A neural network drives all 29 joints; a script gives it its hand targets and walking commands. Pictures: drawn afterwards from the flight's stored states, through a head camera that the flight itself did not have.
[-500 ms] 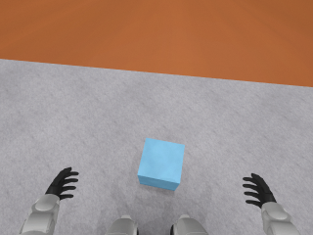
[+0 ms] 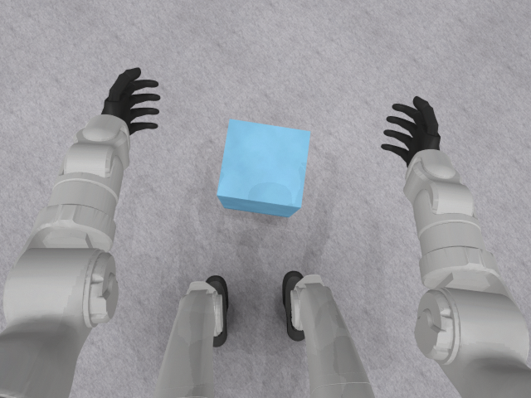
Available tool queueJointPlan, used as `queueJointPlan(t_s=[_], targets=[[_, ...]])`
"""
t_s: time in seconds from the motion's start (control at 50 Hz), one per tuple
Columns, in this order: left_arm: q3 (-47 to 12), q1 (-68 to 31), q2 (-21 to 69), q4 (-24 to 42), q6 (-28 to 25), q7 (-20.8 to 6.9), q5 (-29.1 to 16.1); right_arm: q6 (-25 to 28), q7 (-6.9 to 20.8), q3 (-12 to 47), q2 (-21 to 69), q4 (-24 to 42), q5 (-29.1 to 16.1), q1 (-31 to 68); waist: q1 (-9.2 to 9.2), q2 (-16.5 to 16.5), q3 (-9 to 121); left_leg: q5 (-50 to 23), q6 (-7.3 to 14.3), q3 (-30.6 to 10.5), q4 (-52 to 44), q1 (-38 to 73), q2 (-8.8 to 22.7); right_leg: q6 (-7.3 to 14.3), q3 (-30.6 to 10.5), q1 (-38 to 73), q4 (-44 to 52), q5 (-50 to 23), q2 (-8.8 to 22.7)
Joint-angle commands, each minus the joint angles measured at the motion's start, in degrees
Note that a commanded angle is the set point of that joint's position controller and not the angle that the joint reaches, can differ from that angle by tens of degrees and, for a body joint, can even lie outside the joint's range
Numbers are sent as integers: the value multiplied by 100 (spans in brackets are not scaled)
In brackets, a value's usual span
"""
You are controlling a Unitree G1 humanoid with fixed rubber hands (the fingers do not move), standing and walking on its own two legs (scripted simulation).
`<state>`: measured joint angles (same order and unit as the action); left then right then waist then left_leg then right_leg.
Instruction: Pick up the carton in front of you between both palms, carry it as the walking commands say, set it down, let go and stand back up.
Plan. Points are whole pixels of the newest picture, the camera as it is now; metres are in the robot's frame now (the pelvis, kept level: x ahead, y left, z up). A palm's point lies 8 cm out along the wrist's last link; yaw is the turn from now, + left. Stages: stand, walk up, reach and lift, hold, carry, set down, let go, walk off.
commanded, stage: reach and lift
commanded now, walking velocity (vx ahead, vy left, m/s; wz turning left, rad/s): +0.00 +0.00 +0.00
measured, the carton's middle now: (262, 174) +0.52 -0.04 -0.54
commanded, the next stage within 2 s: none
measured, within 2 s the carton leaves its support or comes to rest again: leaves its support in 1.96 s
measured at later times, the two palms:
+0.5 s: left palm (168, 111) +0.57 +0.14 -0.20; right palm (373, 141) +0.49 -0.23 -0.19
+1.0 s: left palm (191, 153) +0.55 +0.14 -0.42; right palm (337, 174) +0.49 -0.22 -0.42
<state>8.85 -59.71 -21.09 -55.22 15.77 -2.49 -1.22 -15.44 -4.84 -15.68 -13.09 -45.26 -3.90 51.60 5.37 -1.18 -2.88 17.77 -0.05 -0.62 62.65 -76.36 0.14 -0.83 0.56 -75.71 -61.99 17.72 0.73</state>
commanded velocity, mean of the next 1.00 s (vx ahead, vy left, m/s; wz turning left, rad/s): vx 0.00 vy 0.00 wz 0.00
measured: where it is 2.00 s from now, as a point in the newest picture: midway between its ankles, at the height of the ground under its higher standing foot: (256, 321)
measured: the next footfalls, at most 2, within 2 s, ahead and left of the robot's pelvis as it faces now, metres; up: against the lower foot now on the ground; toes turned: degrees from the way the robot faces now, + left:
none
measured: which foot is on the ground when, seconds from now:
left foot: down 0.00-1.00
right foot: down 0.00-1.00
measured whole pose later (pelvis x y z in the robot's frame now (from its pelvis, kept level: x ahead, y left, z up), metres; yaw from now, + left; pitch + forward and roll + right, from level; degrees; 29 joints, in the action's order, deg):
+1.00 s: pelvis -0.03 +0.00 -0.26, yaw -2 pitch +42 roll -3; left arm -0.7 -88.9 -26.0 -68.6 7.1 4.6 -11.0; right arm -5.6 -8.2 -13.4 -15.7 -59.6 -11.9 78.9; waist 5.7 0.0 -14.9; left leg 29.4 -0.3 -2.2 117.9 -130.4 -0.8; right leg -2.0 0.2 -129.0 -116.4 29.3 -0.3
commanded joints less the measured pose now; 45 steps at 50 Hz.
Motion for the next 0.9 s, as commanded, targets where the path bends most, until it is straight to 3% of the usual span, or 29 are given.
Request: queueJointPlan(t_s=[0.0,0.12,0.26,0.32,0.38,0.52,0.64,0.76,0.88], targets=[[194,-2203,-770,168,-105,-17,100,111,-49,-326,-645,373,118,1839,172,-279,4780,347,-127,55,-547,2332,-332,-224,324,1631,626,130,-321],[406,-3218,-780,-151,-296,-14,374,314,-55,-744,-503,298,365,2645,323,-408,5489,48,-122,47,-346,2201,-422,-262,413,1333,407,-273,-373],[657,-2932,-389,200,-598,86,751,709,106,-1019,-205,625,586,2094,331,-623,6553,-2145,-74,-101,28,2835,-480,-255,425,952,156,-1944,-495],[787,-2597,-59,245,-782,117,864,951,219,-1148,-2,564,712,1812,271,-630,6323,-2834,-65,-200,359,2437,-431,-257,372,259,-126,-2359,-494],[882,-2281,139,175,-915,171,944,1127,265,-1241,85,403,806,1578,198,-598,6043,-3031,-64,-255,799,1761,-399,-288,318,-480,-536,-2431,-478],[619,-2186,53,149,-1107,390,671,1318,177,-1109,-17,104,604,1568,128,-494,6018,-2214,-128,-127,2047,-41,-433,-351,232,-1269,-1829,-2127,-457],[-126,-2877,-534,402,-1160,637,-156,1318,-106,-412,-544,276,-149,2178,203,-558,7174,-1930,-115,-8,3278,-211,-418,-364,342,-1201,-3038,-2079,-426],[-649,-3737,-906,392,-980,769,-781,1098,-335,88,-918,256,-769,2971,253,-716,7340,-920,-134,101,4038,-229,-346,-317,483,-1615,-3774,-1064,-324],[-860,-4384,-998,-460,-888,750,-970,1012,-377,157,-1008,-540,-866,3742,280,-602,6086,426,-100,65,4400,-1233,-186,-255,406,-2056,-4240,3,-137]])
